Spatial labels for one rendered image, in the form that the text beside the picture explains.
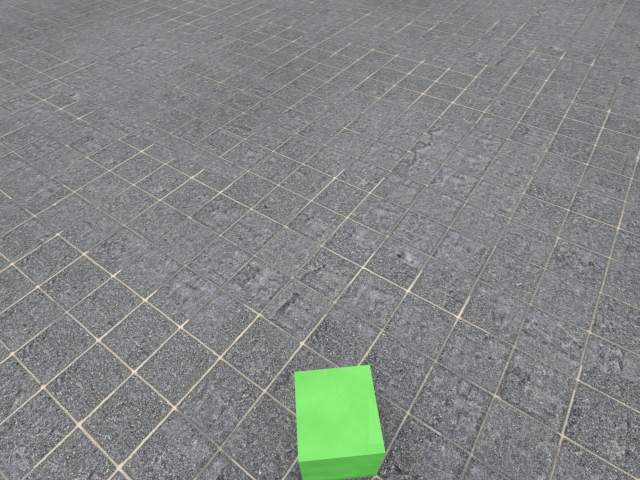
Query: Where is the carton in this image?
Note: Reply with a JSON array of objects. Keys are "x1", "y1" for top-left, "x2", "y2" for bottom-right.
[{"x1": 294, "y1": 365, "x2": 385, "y2": 480}]

